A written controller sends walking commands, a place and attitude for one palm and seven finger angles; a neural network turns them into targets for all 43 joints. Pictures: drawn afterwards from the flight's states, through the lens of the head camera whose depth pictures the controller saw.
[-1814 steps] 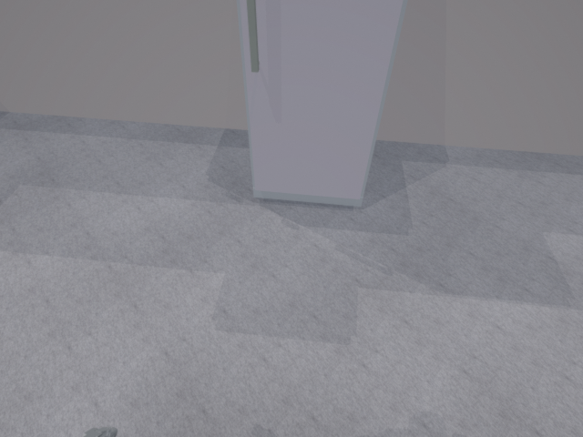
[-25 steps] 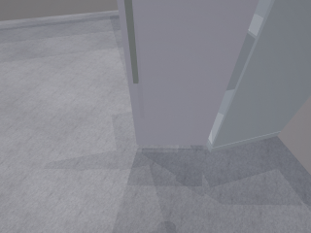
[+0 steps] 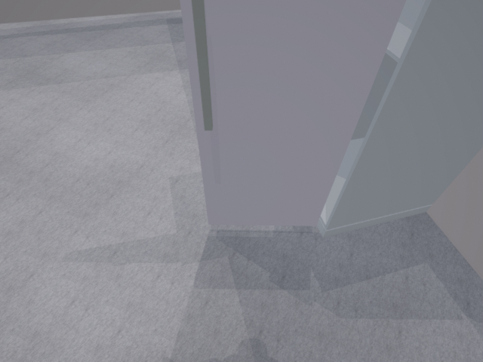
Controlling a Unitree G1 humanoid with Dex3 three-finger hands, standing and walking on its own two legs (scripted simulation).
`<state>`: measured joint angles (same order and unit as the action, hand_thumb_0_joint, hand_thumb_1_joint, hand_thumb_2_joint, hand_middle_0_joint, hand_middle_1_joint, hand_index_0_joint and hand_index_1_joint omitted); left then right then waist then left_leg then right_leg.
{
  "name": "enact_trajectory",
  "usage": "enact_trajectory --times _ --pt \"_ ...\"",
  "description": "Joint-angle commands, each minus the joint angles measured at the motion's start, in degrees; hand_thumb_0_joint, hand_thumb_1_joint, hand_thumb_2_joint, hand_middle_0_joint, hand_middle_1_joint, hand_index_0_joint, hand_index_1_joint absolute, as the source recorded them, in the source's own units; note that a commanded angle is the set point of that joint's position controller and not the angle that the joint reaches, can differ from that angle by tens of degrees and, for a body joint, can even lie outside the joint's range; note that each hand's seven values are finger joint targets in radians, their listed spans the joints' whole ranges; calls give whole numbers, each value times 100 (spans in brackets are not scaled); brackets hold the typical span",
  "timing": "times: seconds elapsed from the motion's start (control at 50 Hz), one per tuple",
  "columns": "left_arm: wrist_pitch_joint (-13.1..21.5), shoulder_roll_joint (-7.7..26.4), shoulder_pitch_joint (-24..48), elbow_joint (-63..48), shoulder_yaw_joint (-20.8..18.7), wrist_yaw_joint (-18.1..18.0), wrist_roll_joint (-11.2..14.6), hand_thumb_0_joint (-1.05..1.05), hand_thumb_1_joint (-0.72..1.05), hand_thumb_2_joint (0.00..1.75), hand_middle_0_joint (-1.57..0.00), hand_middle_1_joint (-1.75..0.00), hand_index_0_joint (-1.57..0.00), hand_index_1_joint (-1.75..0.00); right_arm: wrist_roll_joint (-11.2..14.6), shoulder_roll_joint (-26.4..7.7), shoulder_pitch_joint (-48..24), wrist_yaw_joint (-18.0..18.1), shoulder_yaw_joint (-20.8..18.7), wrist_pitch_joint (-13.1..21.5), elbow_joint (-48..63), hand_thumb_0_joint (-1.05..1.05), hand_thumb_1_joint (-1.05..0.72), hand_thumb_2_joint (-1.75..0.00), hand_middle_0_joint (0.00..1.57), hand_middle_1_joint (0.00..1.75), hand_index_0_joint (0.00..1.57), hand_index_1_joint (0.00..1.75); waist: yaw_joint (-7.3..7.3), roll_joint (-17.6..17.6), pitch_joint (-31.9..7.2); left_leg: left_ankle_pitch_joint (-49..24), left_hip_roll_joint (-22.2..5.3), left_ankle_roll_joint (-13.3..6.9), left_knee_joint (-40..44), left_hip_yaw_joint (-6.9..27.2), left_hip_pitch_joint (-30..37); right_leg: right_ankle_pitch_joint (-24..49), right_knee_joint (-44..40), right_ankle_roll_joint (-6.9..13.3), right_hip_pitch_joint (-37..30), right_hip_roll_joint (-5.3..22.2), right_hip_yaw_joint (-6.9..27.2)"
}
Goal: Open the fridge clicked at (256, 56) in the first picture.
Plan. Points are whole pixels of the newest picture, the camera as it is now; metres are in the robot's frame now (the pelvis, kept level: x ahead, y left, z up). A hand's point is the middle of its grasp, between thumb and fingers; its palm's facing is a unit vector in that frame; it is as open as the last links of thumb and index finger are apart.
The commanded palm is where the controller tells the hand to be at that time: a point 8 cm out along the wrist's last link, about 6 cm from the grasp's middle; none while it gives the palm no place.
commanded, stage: look to check the result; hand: left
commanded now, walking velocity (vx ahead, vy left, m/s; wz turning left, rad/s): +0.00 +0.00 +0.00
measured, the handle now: (203, 49) +0.75 +0.14 +0.15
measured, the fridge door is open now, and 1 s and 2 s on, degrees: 74 74 74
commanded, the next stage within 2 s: stand and wait in 0.44 s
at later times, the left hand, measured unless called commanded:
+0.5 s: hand out of the picture +0.09 +0.22 -0.16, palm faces -0.03 -0.95 -0.30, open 7.4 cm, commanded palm none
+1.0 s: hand out of the picture +0.08 +0.22 -0.16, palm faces -0.03 -0.95 -0.30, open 7.4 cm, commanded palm none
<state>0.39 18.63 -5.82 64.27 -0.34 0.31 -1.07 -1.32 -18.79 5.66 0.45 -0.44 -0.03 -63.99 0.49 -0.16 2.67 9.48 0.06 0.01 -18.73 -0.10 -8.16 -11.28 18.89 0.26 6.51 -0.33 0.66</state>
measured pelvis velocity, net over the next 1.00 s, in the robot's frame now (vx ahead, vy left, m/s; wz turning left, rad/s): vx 0.01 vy -0.01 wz -0.01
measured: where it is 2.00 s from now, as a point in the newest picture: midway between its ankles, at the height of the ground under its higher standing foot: outside the picture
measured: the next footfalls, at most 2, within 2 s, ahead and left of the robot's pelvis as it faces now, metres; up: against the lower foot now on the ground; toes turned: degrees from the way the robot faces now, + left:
none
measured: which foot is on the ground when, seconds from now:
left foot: down 0.00-1.00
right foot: down 0.00-1.00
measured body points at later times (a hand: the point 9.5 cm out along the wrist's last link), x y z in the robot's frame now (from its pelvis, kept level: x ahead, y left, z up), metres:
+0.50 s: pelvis +0.01 -0.01 +0.00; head +0.03 -0.01 +0.45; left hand +0.09 +0.27 -0.14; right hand +0.08 -0.29 -0.14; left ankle +0.01 +0.12 -0.75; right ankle -0.01 -0.12 -0.75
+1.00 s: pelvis +0.01 -0.01 +0.00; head +0.02 -0.01 +0.45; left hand +0.08 +0.27 -0.14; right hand +0.07 -0.30 -0.14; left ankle +0.01 +0.12 -0.75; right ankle -0.01 -0.12 -0.75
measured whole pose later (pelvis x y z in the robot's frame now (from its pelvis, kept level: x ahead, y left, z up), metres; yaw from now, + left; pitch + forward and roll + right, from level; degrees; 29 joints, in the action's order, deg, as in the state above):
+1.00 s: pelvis +0.01 -0.01 +0.00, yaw +0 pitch -1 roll +0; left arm 0.6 17.3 -7.2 65.0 -0.4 -0.1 -0.8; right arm -1.2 -17.1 7.5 1.0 -0.3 -0.2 -65.2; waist 0.6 0.0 2.3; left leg 10.1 -1.2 1.2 -17.5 -0.2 -6.1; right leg -11.6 17.4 1.4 4.5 -1.6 0.8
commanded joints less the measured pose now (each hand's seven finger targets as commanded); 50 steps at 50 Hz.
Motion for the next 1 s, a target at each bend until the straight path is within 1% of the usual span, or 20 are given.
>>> enact_trajectory --times 0.0,0.04,0.1,0.12,0.14,0.24,0.26,0.36,0.38,0.44,0.5,0.54,0.6,0.66,0.72,0.74,0.8,0.86,0.88,0.98 --pt "161 1116 173 -328 -218 -99 36 0 90 90 -20 -30 -20 -30 25 -1064 -219 56 -174 111 356 0 -90 -90 20 30 20 30 -3 15 -533 -915 -676 -136 168 502 347 1007 -308 189 -13 709 475" --pt "154 1108 188 -307 -212 -99 42 0 90 90 -20 -30 -20 -30 16 -1056 -192 59 -167 107 323 0 -90 -90 20 30 20 30 8 93 -490 -877 -678 -126 196 493 310 997 -317 196 -28 713 488" --pt "161 1111 147 -295 -217 -105 44 0 90 90 -20 -30 -20 -30 29 -1059 -158 69 -164 111 322 0 -90 -90 20 30 20 30 -7 27 -556 -978 -681 -129 183 505 357 1101 -303 201 -101 705 479" --pt "153 1095 163 -280 -205 -107 46 0 90 90 -20 -30 -20 -30 24 -1025 -174 66 -164 108 299 0 -90 -90 20 30 20 30 -2 94 -468 -951 -674 -122 198 493 329 1097 -312 200 -64 720 477" --pt "150 1082 146 -281 -204 -108 46 0 90 90 -20 -30 -20 -30 25 -1008 -153 65 -160 102 287 0 -90 -90 20 30 20 30 0 73 -452 -878 -677 -120 218 494 308 1013 -336 196 -69 712 468" --pt "157 1043 113 -258 -211 -117 49 0 90 90 -20 -30 -20 -30 19 -973 -109 81 -162 109 269 0 -90 -90 20 30 20 30 2 -2 -520 -1022 -683 -123 195 489 388 1205 -307 205 -108 716 465" --pt "154 1022 110 -259 -204 -119 50 0 90 90 -20 -30 -20 -30 19 -965 -110 81 -165 107 265 0 -90 -90 20 30 20 30 1 45 -481 -999 -679 -117 200 482 375 1172 -320 206 -90 711 466" --pt "169 1008 90 -260 -216 -128 48 0 90 90 -20 -30 -20 -30 20 -934 -86 86 -169 110 255 0 -90 -90 20 30 20 30 4 38 -498 -1085 -682 -113 182 449 399 1365 -318 211 -137 725 478" --pt "171 1005 85 -255 -219 -130 51 0 90 90 -20 -30 -20 -30 18 -935 -92 91 -170 110 256 0 -90 -90 20 30 20 30 9 -28 -523 -1114 -682 -112 178 462 419 1408 -303 214 -141 717 478" --pt "171 991 79 -269 -222 -134 51 0 90 90 -20 -30 -20 -30 19 -912 -77 93 -167 112 250 0 -90 -90 20 30 20 30 1 45 -491 -1140 -680 -107 176 437 410 1458 -299 215 -151 723 475" --pt "177 983 34 -271 -229 -137 48 0 90 90 -20 -30 -20 -30 22 -903 -70 97 -174 109 261 0 -90 -90 20 30 20 30 -6 3 -493 -1094 -676 -109 166 429 431 1435 -326 222 -129 715 495" --pt "171 967 66 -269 -219 -133 52 0 90 90 -20 -30 -20 -30 13 -893 -70 99 -173 109 251 0 -90 -90 20 30 20 30 8 78 -436 -1078 -675 -98 180 426 408 1424 -325 227 -105 711 509" --pt "176 970 27 -272 -226 -132 48 0 90 90 -20 -30 -20 -30 21 -894 -67 103 -170 108 262 0 -90 -90 20 30 20 30 -5 17 -435 -1071 -679 -101 173 411 436 1426 -346 225 -96 706 502" --pt "171 953 44 -264 -220 -129 55 0 90 90 -20 -30 -20 -30 14 -883 -56 102 -165 111 246 0 -90 -90 20 30 20 30 6 96 -445 -1055 -686 -95 198 413 430 1397 -345 230 -123 711 512" --pt "167 955 41 -255 -224 -128 52 0 90 90 -20 -30 -20 -30 14 -878 -52 104 -166 108 248 0 -90 -90 20 30 20 30 8 22 -419 -1016 -691 -95 213 401 443 1349 -357 228 -89 700 511" --pt "168 953 43 -258 -215 -127 56 0 90 90 -20 -30 -20 -30 12 -894 -29 105 -162 111 238 0 -90 -90 20 30 20 30 6 67 -424 -1024 -691 -92 217 400 432 1358 -355 231 -102 694 530" --pt "171 973 20 -258 -224 -129 52 0 90 90 -20 -30 -20 -30 26 -901 -44 104 -166 105 239 0 -90 -90 20 30 20 30 -8 4 -378 -970 -686 -94 221 397 434 1313 -394 229 -71 690 528" --pt "167 953 31 -245 -217 -126 58 0 90 90 -20 -30 -20 -30 19 -883 -14 105 -161 108 226 0 -90 -90 20 30 20 30 1 27 -380 -962 -686 -93 241 411 412 1314 -382 230 -97 693 540" --pt "169 952 9 -229 -213 -126 60 0 90 90 -20 -30 -20 -30 16 -887 -14 105 -156 104 212 0 -90 -90 20 30 20 30 0 -42 -408 -935 -688 -94 235 412 431 1285 -395 229 -92 694 528" --pt "171 942 2 -227 -212 -126 63 0 90 90 -20 -30 -20 -30 17 -873 0 106 -165 99 208 0 -90 -90 20 30 20 30 1 1 -367 -902 -676 -87 224 401 417 1296 -405 233 -69 694 541"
